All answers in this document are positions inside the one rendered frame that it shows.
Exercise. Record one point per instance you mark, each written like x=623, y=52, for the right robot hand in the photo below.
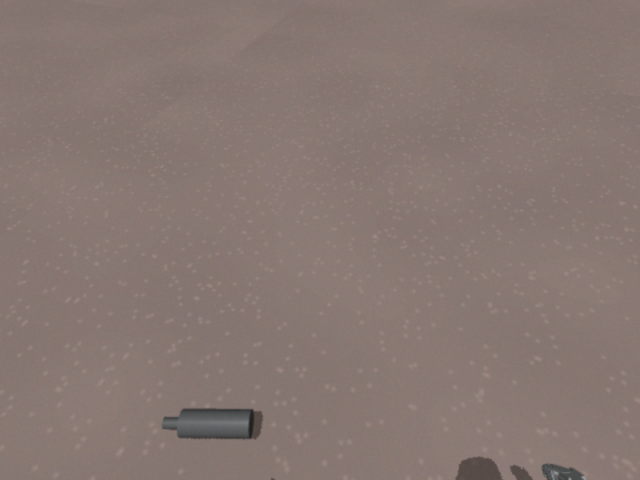
x=555, y=472

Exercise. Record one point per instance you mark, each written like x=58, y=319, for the bottle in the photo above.
x=212, y=423

